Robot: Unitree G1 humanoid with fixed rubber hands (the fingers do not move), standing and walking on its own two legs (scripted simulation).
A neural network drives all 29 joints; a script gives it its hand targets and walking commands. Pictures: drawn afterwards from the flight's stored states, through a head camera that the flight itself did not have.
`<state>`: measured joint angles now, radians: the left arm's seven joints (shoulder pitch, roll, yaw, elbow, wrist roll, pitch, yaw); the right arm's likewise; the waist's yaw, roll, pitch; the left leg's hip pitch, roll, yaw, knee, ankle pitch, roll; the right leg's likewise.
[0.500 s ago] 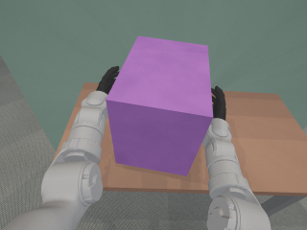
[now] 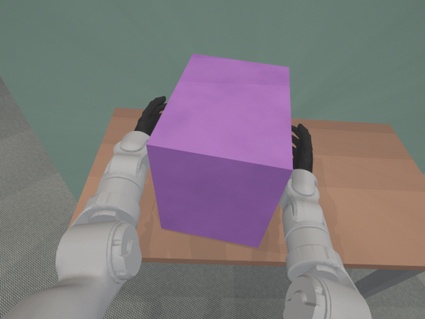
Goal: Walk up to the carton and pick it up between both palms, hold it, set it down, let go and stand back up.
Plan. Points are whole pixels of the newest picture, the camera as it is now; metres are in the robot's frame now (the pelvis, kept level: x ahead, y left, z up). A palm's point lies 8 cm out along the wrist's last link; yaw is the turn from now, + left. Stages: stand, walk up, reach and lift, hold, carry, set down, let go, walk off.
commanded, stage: set down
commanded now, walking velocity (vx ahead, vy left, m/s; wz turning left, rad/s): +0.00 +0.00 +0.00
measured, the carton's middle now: (224, 148) +0.45 -0.06 +0.07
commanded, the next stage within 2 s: none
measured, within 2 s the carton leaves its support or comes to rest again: neither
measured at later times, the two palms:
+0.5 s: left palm (146, 137) +0.45 +0.10 +0.11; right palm (299, 172) +0.36 -0.19 +0.09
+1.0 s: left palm (146, 139) +0.45 +0.10 +0.10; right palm (299, 173) +0.36 -0.19 +0.09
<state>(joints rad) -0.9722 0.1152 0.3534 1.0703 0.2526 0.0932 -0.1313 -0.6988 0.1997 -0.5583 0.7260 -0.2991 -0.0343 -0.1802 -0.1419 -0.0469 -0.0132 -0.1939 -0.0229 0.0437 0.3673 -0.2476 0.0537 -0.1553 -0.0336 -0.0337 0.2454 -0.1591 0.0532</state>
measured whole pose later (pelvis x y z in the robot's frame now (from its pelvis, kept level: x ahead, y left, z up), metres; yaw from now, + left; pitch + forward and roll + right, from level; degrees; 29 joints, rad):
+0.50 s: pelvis -0.01 +0.00 +0.00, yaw +0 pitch +4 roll -2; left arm -1.02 0.11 0.43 1.15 0.30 0.01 -0.14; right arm -0.72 0.22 -0.66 0.75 -0.38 -0.10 -0.16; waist -0.13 -0.05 0.01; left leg -0.21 -0.03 0.05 0.36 -0.23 0.06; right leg -0.17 -0.04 -0.03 0.24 -0.14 0.05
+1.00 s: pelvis -0.01 +0.00 +0.00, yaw +0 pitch +4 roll -2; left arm -1.03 0.09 0.51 1.13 0.37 -0.01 -0.17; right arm -0.73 0.25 -0.72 0.73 -0.43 -0.14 -0.14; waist -0.12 -0.06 0.04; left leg -0.20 -0.02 0.05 0.37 -0.23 0.06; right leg -0.17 -0.04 -0.03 0.25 -0.15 0.05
